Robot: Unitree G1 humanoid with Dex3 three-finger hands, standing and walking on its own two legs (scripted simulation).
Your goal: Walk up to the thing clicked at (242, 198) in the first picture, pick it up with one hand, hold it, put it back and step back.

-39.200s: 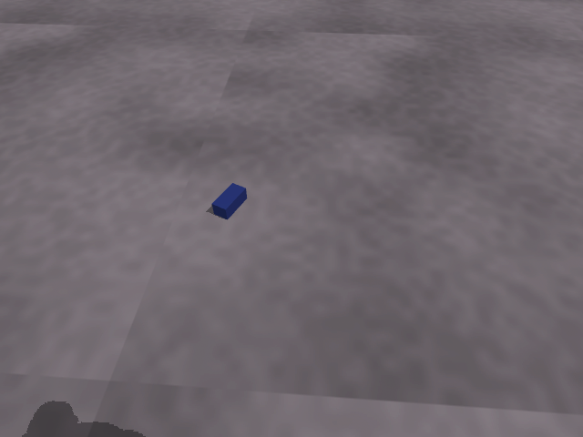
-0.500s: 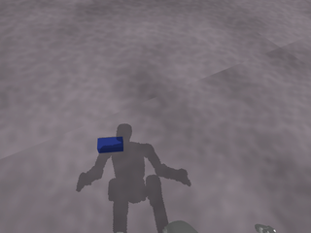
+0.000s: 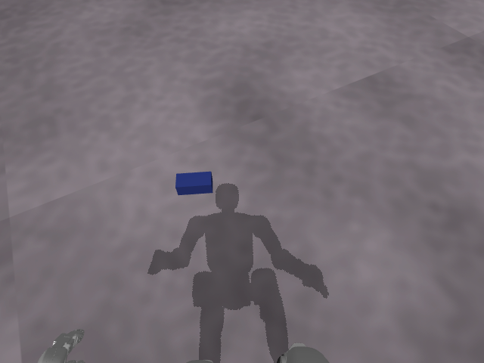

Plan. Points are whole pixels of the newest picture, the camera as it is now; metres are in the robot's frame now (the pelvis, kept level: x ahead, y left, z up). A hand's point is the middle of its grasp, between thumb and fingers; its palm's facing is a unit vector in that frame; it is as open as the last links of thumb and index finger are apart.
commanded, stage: step back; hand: left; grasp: from above
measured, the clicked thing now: (194, 183) +0.92 +0.24 -0.72
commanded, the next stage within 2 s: stand in 1.62 s
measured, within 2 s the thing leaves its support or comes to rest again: neither
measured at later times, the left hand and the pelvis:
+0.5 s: hand out of the picture -0.09 +0.27 -0.14, palm faces -0.04 -0.92 -0.40, open 7.4 cm; pelvis -0.14 +0.00 +0.01, yaw -4 degrees
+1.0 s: hand out of the picture -0.03 +0.28 -0.13, palm faces -0.01 -0.92 -0.38, open 7.4 cm; pelvis -0.12 +0.01 +0.01, yaw -1 degrees
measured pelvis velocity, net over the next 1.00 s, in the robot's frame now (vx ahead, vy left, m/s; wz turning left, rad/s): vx -0.12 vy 0.01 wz -0.02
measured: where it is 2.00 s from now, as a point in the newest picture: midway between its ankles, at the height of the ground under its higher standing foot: outside the picture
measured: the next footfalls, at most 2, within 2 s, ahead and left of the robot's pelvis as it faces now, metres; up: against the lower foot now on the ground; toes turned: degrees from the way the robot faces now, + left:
left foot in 0.04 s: -0.01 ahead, +0.12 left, +0.00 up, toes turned -1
right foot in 0.36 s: -0.08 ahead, -0.11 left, +0.00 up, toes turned -3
